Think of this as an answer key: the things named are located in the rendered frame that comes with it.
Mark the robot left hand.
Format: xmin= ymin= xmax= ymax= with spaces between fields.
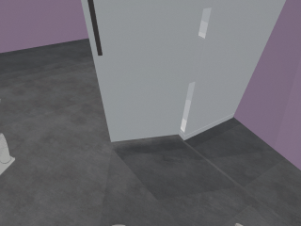
xmin=0 ymin=100 xmax=15 ymax=176

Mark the handle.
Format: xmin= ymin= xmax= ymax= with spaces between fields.
xmin=87 ymin=0 xmax=103 ymax=56

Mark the fridge door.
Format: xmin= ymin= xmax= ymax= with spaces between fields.
xmin=81 ymin=0 xmax=205 ymax=142

